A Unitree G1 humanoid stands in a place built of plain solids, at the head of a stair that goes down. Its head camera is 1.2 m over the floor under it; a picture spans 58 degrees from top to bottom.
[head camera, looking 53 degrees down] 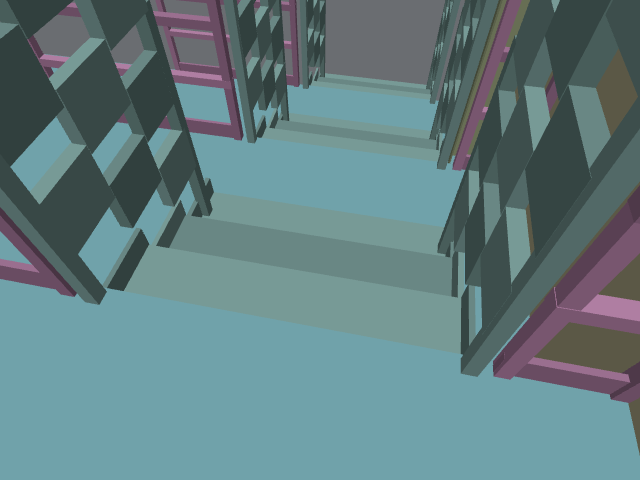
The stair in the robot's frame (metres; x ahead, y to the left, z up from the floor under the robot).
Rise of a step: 0.14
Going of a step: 0.28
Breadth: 1.22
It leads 11 degrees to the right of straight ahead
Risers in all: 4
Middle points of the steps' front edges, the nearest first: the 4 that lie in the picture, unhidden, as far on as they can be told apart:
0.60 0.13 0.00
0.87 0.08 -0.14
1.15 0.02 -0.28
1.42 -0.03 -0.43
